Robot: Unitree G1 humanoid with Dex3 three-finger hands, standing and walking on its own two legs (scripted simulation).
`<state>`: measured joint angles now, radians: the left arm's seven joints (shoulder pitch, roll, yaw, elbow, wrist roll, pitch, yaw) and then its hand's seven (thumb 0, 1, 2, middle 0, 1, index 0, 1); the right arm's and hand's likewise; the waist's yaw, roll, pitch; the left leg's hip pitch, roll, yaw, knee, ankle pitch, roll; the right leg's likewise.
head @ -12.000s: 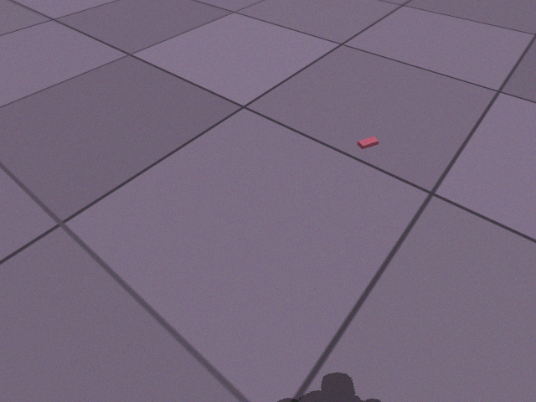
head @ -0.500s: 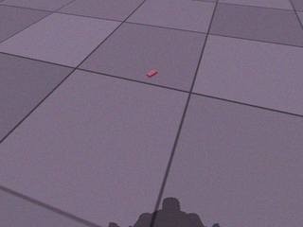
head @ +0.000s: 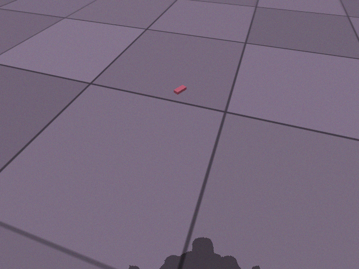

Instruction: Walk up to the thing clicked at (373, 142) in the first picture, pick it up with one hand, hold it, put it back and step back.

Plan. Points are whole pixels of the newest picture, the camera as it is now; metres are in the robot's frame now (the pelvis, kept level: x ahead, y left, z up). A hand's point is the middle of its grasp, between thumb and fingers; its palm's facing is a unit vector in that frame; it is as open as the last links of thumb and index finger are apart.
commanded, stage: stand
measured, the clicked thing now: (180, 89) +1.76 +0.05 -0.77
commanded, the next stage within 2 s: walk up in 0.78 s
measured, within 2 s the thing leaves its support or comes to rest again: neither
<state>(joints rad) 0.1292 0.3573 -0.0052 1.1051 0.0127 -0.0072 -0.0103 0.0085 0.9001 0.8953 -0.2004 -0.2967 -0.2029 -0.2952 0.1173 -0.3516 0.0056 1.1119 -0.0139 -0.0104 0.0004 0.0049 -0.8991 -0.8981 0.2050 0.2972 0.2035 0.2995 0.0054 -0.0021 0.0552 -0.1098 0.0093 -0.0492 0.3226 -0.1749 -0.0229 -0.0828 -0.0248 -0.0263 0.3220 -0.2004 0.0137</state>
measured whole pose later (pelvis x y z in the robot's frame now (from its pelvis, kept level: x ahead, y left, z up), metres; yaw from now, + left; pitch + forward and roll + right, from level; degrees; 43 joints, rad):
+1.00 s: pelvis +0.04 +0.02 -0.01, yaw +11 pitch -2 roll -1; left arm 0.13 0.45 0.13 0.95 0.07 0.00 -0.11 0.01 0.90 0.89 -0.20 -0.30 -0.21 -0.30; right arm 0.29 -0.43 -0.08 1.03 -0.03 -0.03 0.07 0.01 -0.90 -0.90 0.21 0.30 0.21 0.30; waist 0.05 -0.08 0.03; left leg -0.39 0.06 0.09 0.66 -0.36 0.02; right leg -0.03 -0.11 -0.22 0.45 -0.39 -0.01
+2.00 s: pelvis +0.54 +0.00 -0.04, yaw +34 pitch -2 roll +1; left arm 0.32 0.45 0.08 0.81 0.06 0.05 -0.10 0.01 0.90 0.90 -0.20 -0.30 -0.20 -0.29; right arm 0.28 -0.43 -0.05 0.81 0.01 -0.12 -0.06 0.00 -0.90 -0.90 0.21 0.30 0.21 0.30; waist 0.05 -0.12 0.09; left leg -0.44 0.01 0.11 0.73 -0.25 0.06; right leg -0.38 -0.01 -0.04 1.18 -0.48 -0.02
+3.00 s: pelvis +1.02 -0.16 -0.05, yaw +42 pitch -1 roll +1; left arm 0.27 0.51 0.15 0.78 0.05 0.08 -0.14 0.01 0.90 0.90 -0.20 -0.30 -0.20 -0.30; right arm 0.34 -0.52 -0.06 0.94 -0.05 -0.09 -0.07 0.00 -0.89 -0.90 0.21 0.30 0.21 0.30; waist -0.01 -0.08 0.01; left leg -0.44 0.20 -0.03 0.79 -0.38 0.01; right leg -0.46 -0.12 0.02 0.84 -0.38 0.01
